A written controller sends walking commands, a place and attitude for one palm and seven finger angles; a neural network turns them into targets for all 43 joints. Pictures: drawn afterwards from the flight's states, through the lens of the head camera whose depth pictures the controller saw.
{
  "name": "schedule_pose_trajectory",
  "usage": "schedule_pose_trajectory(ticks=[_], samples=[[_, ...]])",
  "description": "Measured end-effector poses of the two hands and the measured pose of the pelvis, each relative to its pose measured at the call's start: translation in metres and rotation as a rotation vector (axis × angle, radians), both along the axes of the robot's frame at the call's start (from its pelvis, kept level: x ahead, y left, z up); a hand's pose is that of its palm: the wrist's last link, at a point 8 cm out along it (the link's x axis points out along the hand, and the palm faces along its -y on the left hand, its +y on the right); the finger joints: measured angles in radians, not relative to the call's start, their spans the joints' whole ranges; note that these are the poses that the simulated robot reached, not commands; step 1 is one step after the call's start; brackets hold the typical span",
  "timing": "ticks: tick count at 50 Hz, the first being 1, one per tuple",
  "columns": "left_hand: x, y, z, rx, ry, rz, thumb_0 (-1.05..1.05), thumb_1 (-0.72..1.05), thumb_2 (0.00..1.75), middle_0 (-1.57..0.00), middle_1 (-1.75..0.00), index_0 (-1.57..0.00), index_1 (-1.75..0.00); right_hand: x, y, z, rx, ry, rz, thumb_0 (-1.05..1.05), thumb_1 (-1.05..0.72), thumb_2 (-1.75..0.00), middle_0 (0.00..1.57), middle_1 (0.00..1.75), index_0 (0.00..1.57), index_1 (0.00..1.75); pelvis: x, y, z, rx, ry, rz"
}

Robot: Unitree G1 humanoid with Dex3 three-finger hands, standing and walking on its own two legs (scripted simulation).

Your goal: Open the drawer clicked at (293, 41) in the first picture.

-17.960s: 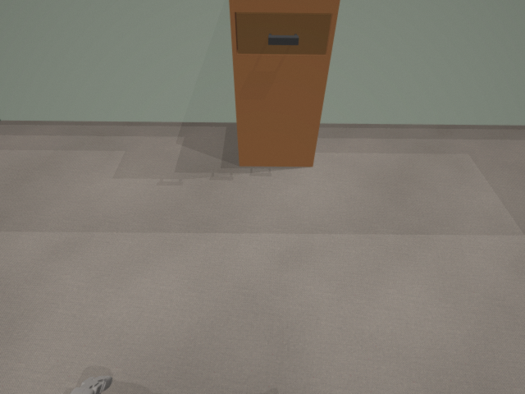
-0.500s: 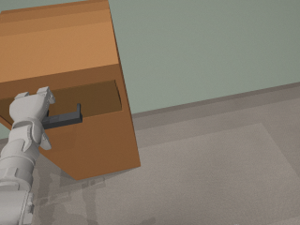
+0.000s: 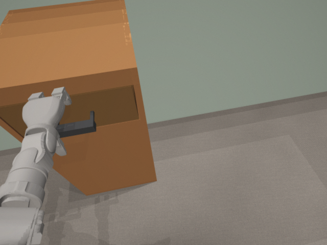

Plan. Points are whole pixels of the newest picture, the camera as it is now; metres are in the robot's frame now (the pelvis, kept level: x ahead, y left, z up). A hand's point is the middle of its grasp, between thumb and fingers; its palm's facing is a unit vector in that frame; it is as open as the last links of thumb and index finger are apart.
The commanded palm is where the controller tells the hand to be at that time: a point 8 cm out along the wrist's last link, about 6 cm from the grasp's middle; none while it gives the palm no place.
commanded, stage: move the hooked fingers above the handle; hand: left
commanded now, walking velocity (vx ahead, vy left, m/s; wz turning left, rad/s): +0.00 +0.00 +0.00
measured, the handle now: (74, 122) +0.45 +0.30 -0.01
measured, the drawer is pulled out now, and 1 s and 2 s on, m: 0.00 0.00 0.00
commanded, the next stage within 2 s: lift the fingers back up to retry in 0.70 s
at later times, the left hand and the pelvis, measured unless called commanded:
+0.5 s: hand (62, 119) +0.41 +0.29 +0.06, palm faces +0.06 -0.01 -1.00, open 13.7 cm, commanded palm +0.37 +0.31 +0.11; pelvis +0.00 -0.01 +0.00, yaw +0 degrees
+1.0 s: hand (59, 121) +0.41 +0.30 +0.05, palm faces +0.04 -0.02 -1.00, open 13.8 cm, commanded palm +0.38 +0.30 +0.11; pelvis +0.00 -0.01 +0.00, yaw +1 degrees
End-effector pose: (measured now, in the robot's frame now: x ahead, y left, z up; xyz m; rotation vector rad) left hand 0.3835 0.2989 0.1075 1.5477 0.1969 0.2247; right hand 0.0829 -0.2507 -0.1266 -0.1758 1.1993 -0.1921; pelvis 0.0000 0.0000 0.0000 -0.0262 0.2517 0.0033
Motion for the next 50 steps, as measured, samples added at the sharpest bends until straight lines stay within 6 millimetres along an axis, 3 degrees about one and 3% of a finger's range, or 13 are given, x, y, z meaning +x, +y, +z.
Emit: schedule_pose_trajectory(ticks=[7,12,17,21,25,31,35,43,50], samples=[[-0.020,0.026,-0.003,0.021,0.136,0.047,0.00,-0.48,0.30,-0.34,-1.21,-0.32,-1.20,-0.001,0.004,0.008,-0.004,-0.012,0.016,0.01,-0.91,-0.90,0.20,0.30,0.20,0.30,-0.001,-0.005,0.005,0.000,-0.023,0.023],[-0.024,0.005,-0.015,-0.023,0.142,-0.098,-0.01,-0.48,0.30,-0.33,-1.21,-0.32,-1.20,0.003,-0.009,0.013,-0.067,-0.012,0.047,0.01,-0.91,-0.90,0.20,0.30,0.20,0.30,-0.004,-0.004,0.002,-0.006,-0.026,0.050],[-0.009,-0.016,-0.010,-0.026,0.014,-0.196,-0.01,-0.49,0.30,-0.32,-1.20,-0.32,-1.20,0.006,-0.022,0.014,-0.112,-0.021,0.048,0.01,-0.91,-0.90,0.20,0.30,0.20,0.30,-0.006,-0.004,-0.002,-0.006,-0.006,0.049],[0.004,-0.012,0.001,-0.007,-0.068,-0.143,0.00,-0.48,0.30,-0.36,-1.23,-0.32,-1.20,0.005,-0.025,0.010,-0.103,-0.016,0.034,0.01,-0.91,-0.90,0.20,0.30,0.20,0.30,-0.005,-0.005,-0.004,-0.004,0.011,0.029],[0.005,-0.015,0.005,0.002,-0.044,-0.085,0.00,-0.48,0.30,-0.40,-1.27,-0.33,-1.21,0.002,-0.020,0.005,-0.054,-0.002,0.015,0.01,-0.91,-0.90,0.20,0.30,0.20,0.30,-0.002,-0.005,-0.001,0.001,0.010,0.008],[-0.007,0.009,-0.004,0.002,0.104,0.053,0.00,-0.48,0.30,-0.36,-1.24,-0.33,-1.21,0.001,-0.011,0.006,-0.011,-0.004,-0.010,0.01,-0.91,-0.90,0.20,0.30,0.20,0.30,0.001,-0.011,0.004,0.009,-0.010,-0.004],[-0.019,0.019,-0.011,0.008,0.158,0.030,0.00,-0.48,0.30,-0.34,-1.22,-0.32,-1.21,0.002,-0.014,0.010,-0.033,-0.008,0.000,0.01,-0.91,-0.90,0.20,0.30,0.20,0.30,0.002,-0.014,0.005,0.005,-0.012,0.013],[-0.015,-0.001,-0.008,-0.013,0.044,-0.129,-0.01,-0.48,0.30,-0.33,-1.21,-0.32,-1.20,0.009,-0.031,0.011,-0.106,-0.004,0.028,0.01,-0.91,-0.90,0.20,0.30,0.20,0.30,0.001,-0.013,-0.001,-0.004,0.003,0.044],[0.004,-0.004,-0.002,-0.005,-0.017,-0.063,0.00,-0.48,0.30,-0.34,-1.22,-0.33,-1.20,0.010,-0.029,0.008,-0.082,-0.017,0.011,0.01,-0.91,-0.90,0.20,0.30,0.20,0.30,0.002,-0.009,-0.002,-0.002,0.019,0.023]])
